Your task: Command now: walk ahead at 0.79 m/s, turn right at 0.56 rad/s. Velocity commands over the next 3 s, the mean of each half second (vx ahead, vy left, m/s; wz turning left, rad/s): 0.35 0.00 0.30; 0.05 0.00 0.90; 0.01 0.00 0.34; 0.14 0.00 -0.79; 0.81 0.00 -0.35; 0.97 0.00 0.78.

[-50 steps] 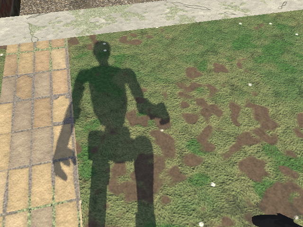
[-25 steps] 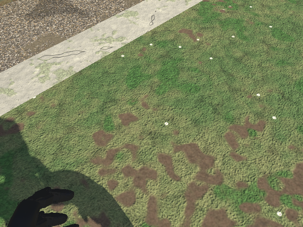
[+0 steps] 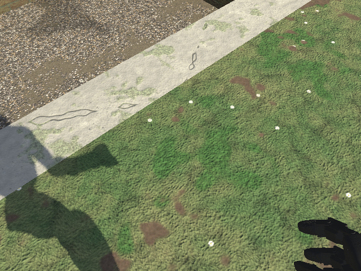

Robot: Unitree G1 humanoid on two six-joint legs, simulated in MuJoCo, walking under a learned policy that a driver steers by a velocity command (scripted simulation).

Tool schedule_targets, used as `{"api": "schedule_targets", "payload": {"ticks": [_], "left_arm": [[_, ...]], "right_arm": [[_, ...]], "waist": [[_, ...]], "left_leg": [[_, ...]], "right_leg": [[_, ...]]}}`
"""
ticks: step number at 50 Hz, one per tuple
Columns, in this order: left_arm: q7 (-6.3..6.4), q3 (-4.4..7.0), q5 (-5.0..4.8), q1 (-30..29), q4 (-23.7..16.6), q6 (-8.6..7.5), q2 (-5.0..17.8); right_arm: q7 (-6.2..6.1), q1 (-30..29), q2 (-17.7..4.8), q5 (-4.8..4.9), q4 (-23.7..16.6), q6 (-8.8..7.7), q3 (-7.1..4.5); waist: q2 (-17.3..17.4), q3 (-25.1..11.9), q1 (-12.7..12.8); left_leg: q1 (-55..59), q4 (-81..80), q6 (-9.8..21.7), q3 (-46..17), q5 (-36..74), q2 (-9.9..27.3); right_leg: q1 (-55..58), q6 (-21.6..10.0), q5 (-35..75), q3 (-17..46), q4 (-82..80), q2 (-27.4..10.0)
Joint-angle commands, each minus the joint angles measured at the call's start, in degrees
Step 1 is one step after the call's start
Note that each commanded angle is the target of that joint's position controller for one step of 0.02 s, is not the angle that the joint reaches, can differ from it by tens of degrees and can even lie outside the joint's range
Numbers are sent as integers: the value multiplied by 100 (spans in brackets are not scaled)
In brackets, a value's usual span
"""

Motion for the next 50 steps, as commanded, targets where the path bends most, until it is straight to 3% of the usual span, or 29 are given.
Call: {"api": "schedule_targets", "payload": {"ticks": [1,2,3,4,5,6,7,8,9,12,14,17,20,21,22,23,24,26,29,34,37,42,43,44,45,46,47,48,50], "left_arm": [[65,271,55,-433,-328,-60,1264],[90,254,52,-496,-270,-54,1218],[125,172,91,-455,-340,-68,854],[166,-33,-318,617,-366,-30,-101],[45,-169,-10,414,-121,4,121],[32,-36,-151,-530,-485,39,525],[48,-62,-30,-1313,-792,28,675],[63,-38,54,-1848,-914,19,690],[59,-55,113,-2032,-1067,5,559],[92,-165,70,-1918,-1285,54,179],[103,-229,19,-2207,-1327,82,105],[74,-93,20,-2522,-1410,213,472],[111,40,115,-2471,-1418,222,690],[155,79,190,-2228,-1370,212,786],[228,75,269,-1991,-1404,247,965],[181,69,344,-2219,-1516,365,987],[192,116,211,-2689,-1628,444,865],[219,12,176,-3150,-1696,475,448],[290,61,247,-3360,-1595,438,479],[393,177,166,-3072,-1386,444,589],[318,287,133,-3128,-1379,475,811],[123,404,-124,-2859,-1210,451,873],[79,376,-99,-2515,-1058,484,652],[56,315,165,-2439,-1280,513,410],[128,314,270,-3148,-1594,489,489],[183,363,137,-3428,-1659,492,656],[239,371,65,-3348,-1632,477,631],[296,394,111,-3159,-1504,477,687],[281,409,155,-2975,-1446,445,697]], "right_arm": [[-202,1144,-798,-72,71,-101,-270],[-277,2047,-858,-113,356,-177,-321],[-360,2910,-1214,-205,575,-230,-420],[-274,3276,-1761,-310,740,-253,-588],[-151,3239,-1096,192,640,-345,-484],[-149,2581,-913,303,612,-370,-467],[-142,1995,-869,382,585,-382,-460],[-167,1769,-748,411,588,-372,-433],[-189,1867,-770,301,654,-382,-432],[-274,1380,-965,275,539,-272,-537],[-349,1218,-1249,309,435,-138,-649],[-428,1484,-1355,419,421,0,-747],[-509,1402,-997,400,294,91,-698],[-495,1542,-658,361,269,109,-615],[-472,2110,-209,226,256,135,-496],[-409,3382,-372,367,231,145,-491],[-431,3176,-860,442,268,250,-617],[-571,2528,-1158,419,299,489,-774],[-578,2388,-886,329,83,640,-774],[-422,1726,-524,331,-333,603,-644],[-276,1597,-578,341,-433,652,-639],[-154,1748,-763,323,-407,816,-791],[-222,2066,-1057,281,-303,804,-914],[-341,2229,-1962,259,-412,763,-1115],[-284,2075,-1991,39,-631,572,-1067],[-232,1951,-1783,15,-595,428,-1028],[-279,1678,-1648,138,-576,360,-996],[-339,1379,-1391,266,-631,383,-921],[-444,1083,-1218,286,-777,453,-836]], "waist": [[-248,-421,-965],[-304,-792,-1422],[-164,-1334,-1673],[2086,-2621,-1242],[1643,-3453,-1607],[1338,-2337,-1531],[566,-1458,-1347],[110,-812,-1275],[49,-488,-1107],[87,-433,-524],[328,-587,-508],[493,-798,-516],[423,-667,-305],[90,-749,-243],[-1079,-1252,-471],[-1880,-2148,-1089],[-1637,-1789,-1039],[-882,-955,-924],[-861,-671,-1050],[-670,-901,-833],[-811,-878,-849],[-647,-806,-1008],[39,-669,-1053],[2081,-487,-822],[1739,-952,-1140],[1075,-901,-1167],[844,-703,-939],[605,-690,-783],[671,-851,-615]], "left_leg": [[2716,-231,232,451,-149,-760],[3661,-545,335,448,481,-561],[4893,-99,461,-134,1356,292],[7016,244,1866,-3053,4674,2636],[7250,-294,1811,-3744,3482,1871],[6494,-475,1695,-2718,3160,1629],[5486,-697,1546,-2199,3148,1283],[4745,-978,1550,-2033,3027,1074],[3995,-1237,1534,-1959,3429,939],[2737,-1582,1561,-1684,3029,755],[1783,-1614,1301,-1180,2788,303],[1647,-1346,809,-1476,950,122],[1379,-518,360,-1791,-479,-226],[1088,377,129,-1528,-1473,-613],[377,2078,-111,-877,-4264,-1131],[283,3154,-207,-755,-4718,-898],[-104,3743,-374,-478,-4071,-502],[-250,4139,-526,-328,-3257,-178],[266,4207,-629,-133,-2651,-55],[412,2776,-558,-43,-2193,191],[1149,1868,-350,217,-2050,142],[2367,-94,204,593,-1557,-243],[3033,-749,490,66,-653,-175],[3972,-907,1274,-2256,1848,1348],[3698,-1182,2083,-3206,1447,1684],[3589,-1356,1907,-2763,699,1433],[3424,-1360,1576,-2412,272,1117],[3335,-1270,1324,-2168,123,951],[2949,-1146,1199,-1922,471,685]], "right_leg": [[-1118,-190,6518,479,1640,-1060],[-1329,7,6272,309,2868,-879],[-2179,122,4558,122,4413,-550],[-4207,562,-1071,-339,7571,504],[-4493,622,-1266,645,7922,217],[-4905,632,-1112,437,7609,-163],[-5011,648,-821,-61,7109,-540],[-5274,717,-715,-291,6797,-635],[-4941,746,-569,-342,6567,-705],[-4271,911,-274,-254,4701,-831],[-3025,1000,901,-556,3218,-413],[-2231,1042,2307,-236,2356,-256],[-1653,856,2771,-3,1773,-588],[-1219,630,3312,132,1495,-1055],[-340,149,5342,1241,1742,-2413],[-241,-721,5194,2507,1595,-3555],[-582,-869,3237,2535,1158,-3234],[-1570,-476,1573,1269,852,-2420],[-2483,-509,2059,155,626,-2122],[-1865,-720,2621,-457,649,-2435],[-2053,-560,2616,-949,687,-2520],[-2080,132,1943,-1569,1670,-2480],[-2713,550,1155,-1915,2627,-2066],[-4723,1189,-1449,-2279,4612,-1222],[-5405,1249,-1753,-930,5699,-710],[-5521,1079,-1284,-555,5980,-742],[-5548,949,-702,-401,5812,-794],[-5494,928,-326,-328,5641,-868],[-4943,987,132,-331,5430,-695]]}}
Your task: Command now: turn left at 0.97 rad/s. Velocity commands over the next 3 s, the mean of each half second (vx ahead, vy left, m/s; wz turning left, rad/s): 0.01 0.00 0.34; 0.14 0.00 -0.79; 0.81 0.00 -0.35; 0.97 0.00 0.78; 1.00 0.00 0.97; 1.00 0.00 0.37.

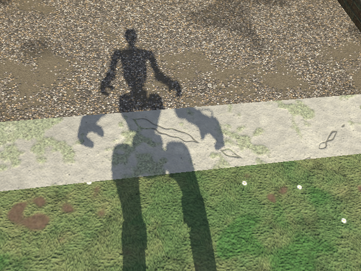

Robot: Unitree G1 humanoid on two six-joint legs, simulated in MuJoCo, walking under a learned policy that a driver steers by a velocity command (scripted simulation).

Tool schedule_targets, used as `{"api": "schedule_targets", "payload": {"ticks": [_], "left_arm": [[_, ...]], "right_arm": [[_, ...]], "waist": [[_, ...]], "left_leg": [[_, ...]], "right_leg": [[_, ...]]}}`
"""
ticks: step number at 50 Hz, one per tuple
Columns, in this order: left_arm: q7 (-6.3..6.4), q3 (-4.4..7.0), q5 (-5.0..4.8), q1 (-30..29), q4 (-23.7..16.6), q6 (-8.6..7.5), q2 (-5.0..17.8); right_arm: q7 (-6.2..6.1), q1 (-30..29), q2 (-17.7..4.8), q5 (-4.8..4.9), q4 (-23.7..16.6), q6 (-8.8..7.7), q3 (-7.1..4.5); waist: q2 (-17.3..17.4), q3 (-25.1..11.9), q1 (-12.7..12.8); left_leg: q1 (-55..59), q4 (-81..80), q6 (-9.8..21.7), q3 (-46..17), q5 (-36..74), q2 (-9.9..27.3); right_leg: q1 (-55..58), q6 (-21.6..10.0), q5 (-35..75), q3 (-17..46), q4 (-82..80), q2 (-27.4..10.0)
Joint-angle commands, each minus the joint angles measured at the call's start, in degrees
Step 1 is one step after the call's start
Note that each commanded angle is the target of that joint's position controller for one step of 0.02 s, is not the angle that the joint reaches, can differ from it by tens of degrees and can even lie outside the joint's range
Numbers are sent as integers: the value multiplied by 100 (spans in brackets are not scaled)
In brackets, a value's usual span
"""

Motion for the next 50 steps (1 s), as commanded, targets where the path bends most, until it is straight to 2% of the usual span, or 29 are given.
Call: {"api": "schedule_targets", "payload": {"ticks": [1,4,7,11,13,14,15,16,17,18,20,21,25,27,28,29,30,31,33,34,36,40,43,45,46,47,48,49,50], "left_arm": [[17,106,2,-115,-398,-139,450],[-39,9,-70,-259,-397,-167,243],[-120,-2,-93,-193,-350,-171,304],[-209,6,-91,55,-302,-196,430],[-275,-42,-49,288,-252,-243,324],[-301,-103,53,192,-309,-257,254],[-295,-156,167,-76,-416,-260,389],[-295,-266,226,-453,-399,-250,215],[-314,-282,115,-644,-509,-238,86],[-311,-228,23,-411,-479,-212,241],[-272,-35,-164,-147,-521,-172,916],[-226,16,-194,-52,-546,-137,1025],[-95,89,-253,101,-752,23,834],[-69,114,-295,-50,-905,106,757],[-66,103,-314,-121,-999,143,665],[-78,82,-343,-31,-1077,159,568],[-116,66,-300,224,-1042,142,500],[-158,165,-240,378,-971,128,714],[-193,231,-270,484,-870,219,770],[-208,160,-271,438,-879,269,581],[-272,52,-291,161,-1049,299,354],[-409,-13,-260,-47,-1329,310,302],[-443,37,-317,44,-1344,360,485],[-464,87,-335,574,-1109,305,520],[-429,158,-336,1118,-837,263,602],[-365,332,-378,2195,-454,208,907],[-324,502,-311,2781,-446,37,1828],[-412,365,-234,2599,-708,-244,1536],[-413,205,-192,2286,-716,-394,1125]], "right_arm": [[-161,-391,-923,26,-571,-76,-265],[-219,-285,-1003,70,-589,-41,-311],[-210,-382,-1056,55,-660,8,-334],[-128,-441,-861,14,-642,17,-222],[-106,-529,-581,18,-602,6,-79],[-94,-251,-248,-63,-469,-28,43],[-81,281,74,-250,-332,-70,149],[-64,427,-89,-295,-348,-98,103],[-78,184,-346,-313,-262,-139,46],[-79,-192,-477,-282,-259,-167,-9],[-116,-523,-502,-222,-366,-158,-68],[-120,-514,-414,-180,-365,-180,-60],[-106,-283,-196,-87,-234,-314,-104],[-68,-90,-192,-78,-140,-365,-153],[-58,-7,-295,-101,-105,-366,-198],[-63,-68,-528,-150,-86,-344,-266],[-75,-115,-642,-237,-113,-337,-303],[-121,-293,-510,-265,-225,-356,-260],[-212,-596,-324,-138,-309,-349,-183],[-226,-653,-379,-77,-270,-347,-192],[-250,-438,-551,-114,-165,-298,-241],[-184,-335,-826,-90,-70,-208,-346],[-25,-113,-994,82,72,-338,-416],[30,-389,-910,146,102,-419,-388],[38,-421,-721,121,130,-444,-334],[55,-554,-377,30,83,-474,-222],[50,-1084,73,-65,-479,-581,-77],[73,-1634,-151,118,-771,-820,-61],[148,-1831,-439,289,-823,-986,-107]], "waist": [[799,-1075,132],[798,-1103,27],[1014,-1107,0],[1207,-1194,-85],[1078,-1172,41],[749,-1137,-47],[-377,-1100,-512],[-1081,-728,-861],[-909,-512,-682],[-721,-495,-401],[-723,-317,-218],[-814,-288,-206],[-929,-646,-108],[-713,-883,-180],[-349,-938,-181],[552,-804,-28],[1428,-762,14],[1327,-812,45],[457,-661,183],[423,-515,153],[685,-393,-90],[927,-647,-245],[1044,-752,-275],[962,-583,99],[669,-619,328],[-177,-794,796],[-1954,-505,868],[-1190,-652,1043],[-854,-166,855]], "left_leg": [[1174,-939,945,-1643,2229,1146],[1220,-813,893,-1894,1907,980],[1028,-744,876,-2208,1557,934],[996,-416,847,-2403,2017,967],[731,-198,646,-2235,1707,813],[570,-100,364,-2006,914,528],[494,513,11,-1297,-577,-82],[689,298,-321,-845,-1237,-181],[953,-41,-417,-680,-722,-31],[1044,-121,-382,-581,-413,-103],[843,8,-316,-338,-331,-193],[703,58,-317,-214,-421,-227],[396,122,-306,-114,-624,-343],[776,-234,-206,-202,-260,-172],[1139,-559,-40,-442,97,152],[1457,-895,334,-1058,840,750],[1888,-1214,944,-1969,1969,1763],[1916,-1162,1367,-2239,2832,2444],[1597,-1020,1142,-1347,2873,2135],[1606,-1040,975,-898,2731,1872],[1665,-1117,943,-313,2749,1618],[1649,-986,892,368,2756,1713],[1343,-1448,724,373,-492,1937],[846,-1281,488,623,-1756,1897],[377,-717,313,983,-1835,1692],[-562,1098,14,1519,-1387,1231],[-3244,3821,-490,1368,-2395,241],[-4369,4457,-381,-123,-2093,-25],[-4560,4454,-209,-294,-1635,242]], "right_leg": [[-519,26,534,425,-91,160],[-257,119,721,542,-1218,401],[187,130,753,599,-1880,502],[842,16,664,481,-2453,325],[1697,-191,1634,316,-3473,141],[2155,-353,2368,720,-4000,-191],[2259,-688,3316,1744,-4254,-961],[1453,-1461,2926,2310,-4371,-1319],[1190,-1373,2070,2191,-4412,-989],[1215,-1097,1571,1934,-4355,-682],[1244,-1004,1235,2192,-4334,-600],[1329,-1066,1307,2347,-4287,-625],[1855,-1327,2184,2794,-3935,-631],[1699,-1199,2522,2694,-3601,-470],[1325,-990,2255,2382,-3236,-224],[622,-662,1353,1709,-2643,268],[-143,-338,-121,990,-1684,707],[-521,-123,-1110,738,-241,429],[-542,94,-665,565,682,2],[-676,170,-279,436,531,-145],[-707,274,102,93,125,-251],[133,170,215,-332,-1200,-305],[810,-138,157,-662,-1790,-222],[1633,-434,255,-966,-2497,-64],[2475,-612,187,-1113,-2755,153],[3840,-1015,-146,-513,-3152,100],[4851,-2149,-1127,3195,-4096,-1344],[4852,-2791,-2533,5026,-5208,-1952],[4575,-2648,-2417,4726,-5353,-2053]]}}
Over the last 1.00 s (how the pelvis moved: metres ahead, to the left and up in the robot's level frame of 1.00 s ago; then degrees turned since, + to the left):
0.34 0.03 0.01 41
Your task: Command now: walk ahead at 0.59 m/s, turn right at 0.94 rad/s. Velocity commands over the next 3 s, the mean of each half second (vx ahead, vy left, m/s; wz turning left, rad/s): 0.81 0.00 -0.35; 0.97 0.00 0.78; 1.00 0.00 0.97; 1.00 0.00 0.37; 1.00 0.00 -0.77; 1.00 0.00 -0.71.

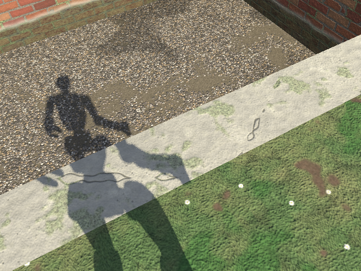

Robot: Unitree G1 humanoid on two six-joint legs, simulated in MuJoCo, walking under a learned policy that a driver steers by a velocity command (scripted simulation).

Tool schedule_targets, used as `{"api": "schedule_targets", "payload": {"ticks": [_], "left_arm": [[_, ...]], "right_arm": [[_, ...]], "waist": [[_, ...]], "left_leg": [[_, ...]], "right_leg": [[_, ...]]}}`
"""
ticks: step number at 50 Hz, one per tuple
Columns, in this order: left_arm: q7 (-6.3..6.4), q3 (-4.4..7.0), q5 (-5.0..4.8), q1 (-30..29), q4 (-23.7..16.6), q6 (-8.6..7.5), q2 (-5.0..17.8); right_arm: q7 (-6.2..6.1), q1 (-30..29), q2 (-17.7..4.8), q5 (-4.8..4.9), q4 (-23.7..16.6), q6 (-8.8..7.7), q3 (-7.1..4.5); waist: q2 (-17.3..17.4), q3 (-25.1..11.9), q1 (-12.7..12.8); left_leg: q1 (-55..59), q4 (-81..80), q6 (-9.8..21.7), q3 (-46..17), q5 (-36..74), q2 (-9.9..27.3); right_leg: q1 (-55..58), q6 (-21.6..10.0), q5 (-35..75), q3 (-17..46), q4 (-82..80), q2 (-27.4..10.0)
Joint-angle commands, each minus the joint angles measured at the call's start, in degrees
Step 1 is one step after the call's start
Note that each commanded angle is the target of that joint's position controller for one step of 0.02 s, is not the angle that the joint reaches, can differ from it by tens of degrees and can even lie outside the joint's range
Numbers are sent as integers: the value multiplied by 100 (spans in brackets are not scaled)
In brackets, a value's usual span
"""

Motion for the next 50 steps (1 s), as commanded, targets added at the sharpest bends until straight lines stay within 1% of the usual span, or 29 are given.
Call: {"api": "schedule_targets", "payload": {"ticks": [1,2,3,7,10,13,15,16,17,18,19,20,21,22,23,25,27,30,33,36,38,39,40,41,42,43,44,47,50], "left_arm": [[32,227,64,1155,-110,-426,992],[120,255,463,785,-24,-194,1162],[163,192,421,597,-98,-150,1024],[109,133,291,955,156,-256,952],[141,130,274,1165,327,-323,947],[181,62,223,1367,577,-454,924],[208,53,270,1308,700,-491,1035],[225,68,327,1340,785,-489,1137],[250,91,414,1278,836,-438,1218],[277,65,468,1022,805,-411,1148],[233,-76,341,1179,559,-443,648],[132,-166,412,1053,417,-571,395],[144,-194,467,615,303,-607,548],[127,-210,493,259,315,-654,694],[127,-250,528,94,234,-662,624],[119,-342,667,-118,49,-536,472],[104,-423,701,-312,-95,-417,379],[40,-545,536,-1335,-517,-438,300],[-5,-607,368,-1678,-645,-449,154],[93,-486,372,-1377,-594,-501,446],[237,-268,426,60,-255,-553,804],[386,-104,475,1257,-98,-567,1186],[485,-21,577,1917,-26,-559,1544],[467,6,468,1161,-142,-472,1628],[455,-115,428,526,-230,-407,948],[413,-220,424,478,-209,-385,532],[390,-268,446,440,-150,-407,376],[387,-277,296,834,281,-605,331],[366,-265,307,890,473,-603,407]], "right_arm": [[122,-1433,-543,103,-1142,-606,25],[231,-1074,-537,-678,-744,-310,104],[283,-795,-485,-740,-665,-158,104],[318,-1144,-387,-428,-666,153,238],[356,-1615,-214,-363,-711,104,363],[369,-1846,-262,-350,-732,61,365],[305,-1497,-397,-344,-633,58,307],[229,-976,-498,-319,-481,65,247],[142,78,-617,-283,-164,66,170],[66,1424,-770,-288,228,57,95],[33,2227,-1404,-366,378,44,-84],[150,2013,-1345,-270,523,41,-56],[223,1096,-1026,-265,369,36,4],[227,1011,-794,-232,348,15,27],[187,1046,-648,-237,433,-6,71],[133,1073,-420,-278,662,-76,195],[108,1180,-538,-221,703,-145,180],[61,1192,-659,-213,606,-172,125],[79,1263,-794,-109,581,-201,36],[25,1488,-1016,-86,609,-123,-32],[24,1324,-1198,-84,605,-83,-48],[42,1187,-959,-84,516,-143,4],[-36,1191,-15,-134,280,-174,206],[-49,1324,-152,-5,-141,-127,281],[-114,965,-450,-167,12,19,220],[-59,667,-457,-250,-48,80,213],[0,623,-354,-248,-64,149,215],[104,409,100,-317,-427,426,323],[169,-371,132,-387,-922,531,373]], "waist": [[-978,203,612],[-691,480,363],[-842,491,202],[-767,536,257],[-953,554,477],[-1056,576,597],[-1033,396,370],[-1077,36,122],[-1055,-529,-393],[-845,-1078,-1080],[529,-1759,-1173],[1657,-1710,-715],[910,-704,-428],[58,-447,-446],[-240,-158,-292],[-140,261,62],[2,491,163],[-90,776,-10],[-5,534,-232],[-120,182,-200],[-377,-697,624],[-595,-1441,1185],[-1821,-2002,1127],[-2431,-2077,599],[-1383,-1092,477],[-902,-662,551],[-814,-429,408],[-1038,-130,110],[-931,187,9]], "left_leg": [[-4172,1373,265,-841,412,-269],[-3444,852,100,-516,1059,46],[-2690,466,-49,-369,1352,-23],[-2172,-453,-392,-120,1887,-234],[-1809,-1792,-358,-3,2562,-382],[-1259,-2501,93,174,2932,-341],[-708,-2683,461,395,2440,-581],[-152,-2579,623,535,2031,-847],[820,-2529,775,692,1577,-1147],[2358,-2469,938,406,1424,-931],[3813,-2899,1496,-1962,-1043,280],[3915,-4491,1763,-5213,-2142,932],[3324,-4637,1912,-5296,-1896,1015],[2707,-4496,1964,-4509,-1124,927],[2047,-4550,1878,-3957,-536,719],[1077,-4709,1811,-3320,21,270],[593,-4900,1887,-3021,376,99],[-153,-5277,1782,-2529,1161,-199],[-294,-5207,1520,-2321,2448,-321],[657,-4402,1306,-2438,3848,-173],[618,-2344,1033,-2156,5243,-515],[-181,-548,893,-1886,4292,-813],[-1522,1276,847,-1462,-246,-1246],[-2330,2016,722,-1077,163,-1251],[-2572,2223,713,-918,722,-652],[-2507,2085,678,-777,1042,-485],[-2309,1941,622,-738,1254,-352],[-2270,1781,635,-634,1343,-140],[-2490,1070,805,-429,2051,-188]], "right_leg": [[2841,-1683,-1893,4580,-2980,-2022],[2017,-1134,-981,3380,-2918,-1486],[1404,-958,-572,2882,-3046,-1033],[920,-1049,258,2467,-3221,-637],[1110,-960,857,2224,-3238,-586],[1604,-779,2102,2053,-3440,-990],[2053,-575,4209,1631,-2996,-1087],[2310,-492,5952,1388,-2298,-1077],[2328,-424,7187,1089,-1061,-998],[1455,-346,6972,820,639,-828],[-353,-65,4706,461,3132,-135],[-1699,-5,376,794,4079,705],[-2473,-91,633,1079,4463,329],[-2383,-93,934,1116,4327,0],[-2197,-72,997,1063,3841,-211],[-1913,164,728,1021,3152,-401],[-2008,385,521,830,2595,-497],[-1584,677,1593,490,1002,-518],[-357,731,2705,330,-38,-264],[129,618,2337,374,-584,-65],[1939,460,1515,303,-783,123],[3373,283,392,1062,-783,-746],[4515,132,-1491,3138,-1341,-2383],[3966,-272,-1120,5415,-2339,-2943],[3169,-239,-930,4347,-2076,-2573],[2555,-177,-96,3260,-1977,-2245],[2102,-77,783,2508,-2049,-1992],[1574,135,3147,1149,-1757,-1704],[1171,158,3920,292,-1731,-1726]]}}
Over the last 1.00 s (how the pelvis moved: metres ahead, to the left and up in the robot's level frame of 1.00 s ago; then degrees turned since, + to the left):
0.07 -0.09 -0.02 -19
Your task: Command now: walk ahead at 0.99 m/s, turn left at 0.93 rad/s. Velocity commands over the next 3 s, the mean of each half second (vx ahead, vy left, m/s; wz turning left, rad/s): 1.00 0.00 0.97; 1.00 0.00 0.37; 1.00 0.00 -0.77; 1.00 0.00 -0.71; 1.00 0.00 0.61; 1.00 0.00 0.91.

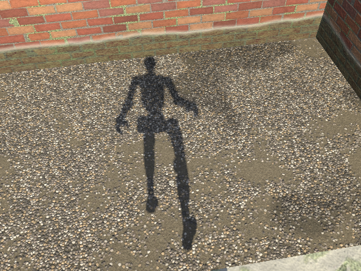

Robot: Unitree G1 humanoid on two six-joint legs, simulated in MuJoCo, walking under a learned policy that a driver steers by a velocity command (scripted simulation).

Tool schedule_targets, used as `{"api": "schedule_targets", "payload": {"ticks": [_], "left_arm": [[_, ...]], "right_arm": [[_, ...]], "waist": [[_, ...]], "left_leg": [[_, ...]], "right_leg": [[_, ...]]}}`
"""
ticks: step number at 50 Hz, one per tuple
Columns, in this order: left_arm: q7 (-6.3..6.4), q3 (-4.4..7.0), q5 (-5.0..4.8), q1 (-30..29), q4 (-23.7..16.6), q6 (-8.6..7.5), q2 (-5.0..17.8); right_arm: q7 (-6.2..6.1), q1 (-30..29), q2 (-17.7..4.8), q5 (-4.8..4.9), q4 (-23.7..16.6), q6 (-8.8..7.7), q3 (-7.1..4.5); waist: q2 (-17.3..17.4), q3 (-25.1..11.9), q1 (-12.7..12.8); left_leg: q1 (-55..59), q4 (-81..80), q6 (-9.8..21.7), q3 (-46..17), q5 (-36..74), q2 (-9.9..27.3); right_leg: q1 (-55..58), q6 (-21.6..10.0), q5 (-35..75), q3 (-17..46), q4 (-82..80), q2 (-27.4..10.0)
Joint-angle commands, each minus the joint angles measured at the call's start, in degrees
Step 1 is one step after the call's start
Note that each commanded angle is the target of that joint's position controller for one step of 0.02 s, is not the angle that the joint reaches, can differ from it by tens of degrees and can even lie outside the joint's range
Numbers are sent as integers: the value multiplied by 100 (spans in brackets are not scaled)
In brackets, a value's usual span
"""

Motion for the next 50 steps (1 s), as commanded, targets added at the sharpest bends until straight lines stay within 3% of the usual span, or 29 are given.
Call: {"api": "schedule_targets", "payload": {"ticks": [1,3,6,8,9,10,11,12,13,16,19,20,22,23,24,25,26,28,32,34,36,38,39,40,42,43,44,47,50], "left_arm": [[-4,-31,25,10,-140,-101,248],[-5,-22,25,-61,-97,-86,322],[97,80,25,36,-97,9,827],[124,233,-40,-474,-203,114,1219],[14,293,-68,-1114,-287,195,1164],[-37,85,0,-821,-428,309,265],[19,62,8,-455,-1047,278,335],[62,3,65,-898,-1221,267,484],[219,26,133,-536,-1064,386,418],[437,-144,429,-251,-1048,852,-58],[353,-242,431,-229,-1170,889,-103],[357,-207,389,44,-917,810,-46],[281,-168,322,931,-450,564,-64],[238,-106,389,1244,-439,593,-37],[140,-114,401,321,-796,493,57],[6,-168,334,-1281,-1264,397,81],[-35,-226,241,-1694,-1565,292,-137],[-19,-47,109,-1532,-1497,274,350],[44,-43,221,-1253,-1297,247,365],[66,49,94,-1417,-1209,306,488],[44,135,45,-1201,-1223,453,615],[28,4,131,-1155,-1285,604,207],[51,-58,26,-1314,-1393,622,-7],[93,-62,-56,-1252,-1401,624,-146],[147,-86,-332,-1691,-1555,611,-185],[142,-53,-326,-1704,-1492,646,-296],[153,-75,-151,-1592,-1435,698,-366],[24,1,-185,-1415,-1307,774,-262],[-124,-145,-206,-736,-990,775,-621]], "right_arm": [[124,-382,424,-28,-776,38,219],[213,-671,389,-18,-860,49,256],[352,-351,262,241,-749,9,202],[218,1785,-15,205,-91,56,6],[68,2558,-376,398,94,75,-191],[-11,1479,-825,545,-12,56,-166],[-29,888,-862,483,-356,18,-129],[-137,646,-760,431,-449,63,-168],[-234,-74,-235,238,-657,51,28],[-101,-1038,522,162,-813,-275,464],[-59,-1001,157,107,-730,-370,412],[-87,-1199,168,150,-713,-276,372],[-169,-2057,384,185,-1050,-151,419],[-148,-2871,524,151,-1291,-103,470],[-210,-2320,741,268,-1317,-10,488],[-271,-1391,982,205,-1185,98,528],[-293,-1238,748,24,-1059,94,467],[-375,-1043,369,-164,-929,211,288],[-224,-1626,613,-21,-1042,321,335],[-105,-1933,912,55,-1187,189,470],[-29,-1599,586,125,-929,126,413],[-45,-1464,479,326,-846,148,416],[-65,-1746,428,377,-988,118,442],[-73,-2178,340,286,-1141,95,480],[-115,-1903,107,223,-1129,75,455],[-165,-2185,250,267,-1067,70,445],[-234,-2075,207,162,-946,82,369],[-290,-2209,566,149,-904,-93,425],[-238,-2200,779,192,-742,-50,392]], "waist": [[-894,242,-292],[-730,441,-360],[-796,205,-693],[-1257,-695,-1724],[-621,-1081,-2344],[1346,-667,-1403],[1500,-1678,-770],[664,-1825,-808],[22,-842,-314],[-117,-191,357],[126,-1635,233],[-201,-2005,313],[-488,-2089,668],[-998,-1653,1198],[-1848,-1308,570],[-2721,-679,-460],[-1921,-533,-574],[-1104,-555,-718],[-487,-724,-436],[-461,-1069,-403],[226,-1606,-294],[803,-2022,-381],[973,-2146,-418],[1013,-2172,-260],[913,-2101,-643],[834,-1951,-406],[666,-1947,-451],[269,-1503,-247],[-135,-993,22]], "left_leg": [[-700,-624,154,-156,914,236],[-211,-1565,238,330,1346,85],[1985,-2316,393,1082,820,-646],[4316,-1928,822,523,354,-798],[5449,-2390,1307,-502,841,-390],[4834,-2756,1103,-1380,3376,-42],[5723,-3329,1911,-3199,4402,828],[4658,-4117,1986,-3973,3148,1085],[2620,-3508,1939,-3329,3574,859],[-303,-3292,1290,-1863,4620,-108],[661,-3213,1133,-2074,5742,-182],[893,-2807,1128,-2142,6000,-139],[-11,-1886,906,-1747,5026,-130],[-775,-761,589,-1399,5617,-473],[-1284,196,192,-1318,3267,-1029],[-1548,514,-133,-1021,-511,-1304],[-1308,760,-210,-1068,-855,-1080],[-1147,872,-264,-1219,-540,-615],[-523,-404,-297,-730,-426,-49],[230,-1322,-314,-343,-154,91],[1679,-2069,-241,92,3051,49],[2344,-2151,-163,94,4283,-130],[2253,-2370,-51,-204,4422,129],[2356,-2625,97,-528,4630,511],[2219,-3220,400,-1034,4726,1044],[2236,-3452,510,-1393,4270,1221],[1990,-3619,521,-1513,3311,1396],[1488,-4130,314,-1517,1903,1458],[689,-3578,-479,-388,1453,781]], "right_leg": [[100,-353,3514,568,-786,-1386],[-319,-242,3740,-24,-679,-1193],[-1094,-141,5691,-609,155,-1035],[-1675,-39,7768,-322,2692,-1326],[-2770,138,4473,-189,5512,-598],[-3669,75,-669,-191,7337,368],[-4696,341,-490,1016,7659,362],[-4410,487,29,1317,6963,330],[-4016,687,189,1242,6547,291],[-2229,622,-426,945,4384,281],[-1016,396,230,847,3345,376],[-658,330,556,949,3513,353],[546,142,1870,944,3478,175],[742,44,2256,834,3192,17],[209,-404,3779,1765,2547,-653],[-785,-858,5215,2932,1425,-1596],[-1119,-1033,5371,3018,1144,-1838],[-1317,-1151,4691,3151,818,-2156],[-1241,-579,3894,1811,939,-1772],[-766,-415,3911,1236,881,-1478],[-507,-72,3613,165,1318,-724],[-702,352,2129,-570,2238,184],[-801,464,842,-519,2823,400],[-1218,469,-357,-248,3408,610],[-1707,391,-1296,517,3936,726],[-1787,283,-1229,832,3918,595],[-1685,239,-945,1073,4192,466],[-1062,-80,-776,1115,3140,164],[392,-625,-106,811,1105,163]]}}
Over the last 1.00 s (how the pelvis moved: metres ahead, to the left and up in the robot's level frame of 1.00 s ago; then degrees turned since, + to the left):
0.77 -0.10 0.01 17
